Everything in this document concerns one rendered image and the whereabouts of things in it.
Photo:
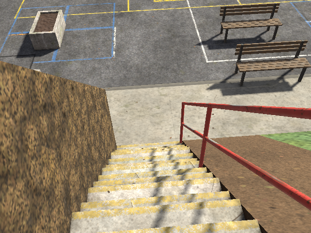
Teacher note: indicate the stairs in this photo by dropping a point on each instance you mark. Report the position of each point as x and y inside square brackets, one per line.
[158, 188]

